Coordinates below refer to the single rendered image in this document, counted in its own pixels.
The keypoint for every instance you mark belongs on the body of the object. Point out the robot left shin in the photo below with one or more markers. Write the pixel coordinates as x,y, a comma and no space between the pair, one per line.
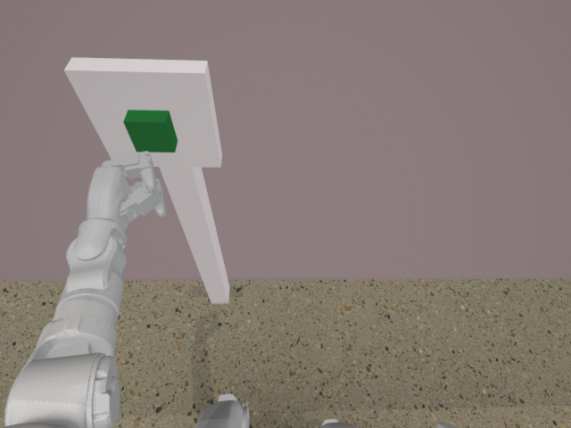
227,397

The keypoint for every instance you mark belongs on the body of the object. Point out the button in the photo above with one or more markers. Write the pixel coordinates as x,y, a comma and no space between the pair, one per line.
151,131

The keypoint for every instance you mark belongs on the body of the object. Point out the robot left upper arm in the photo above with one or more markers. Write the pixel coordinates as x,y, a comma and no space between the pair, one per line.
80,391

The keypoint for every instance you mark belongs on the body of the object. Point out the panel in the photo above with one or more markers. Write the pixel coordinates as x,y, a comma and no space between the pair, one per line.
108,88

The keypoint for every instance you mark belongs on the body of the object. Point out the robot left hand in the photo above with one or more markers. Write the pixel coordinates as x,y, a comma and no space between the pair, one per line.
111,197

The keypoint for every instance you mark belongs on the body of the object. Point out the robot left forearm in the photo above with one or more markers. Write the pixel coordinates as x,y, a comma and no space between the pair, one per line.
85,318

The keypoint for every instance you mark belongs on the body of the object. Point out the robot left thigh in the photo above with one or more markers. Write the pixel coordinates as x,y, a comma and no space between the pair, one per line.
225,414

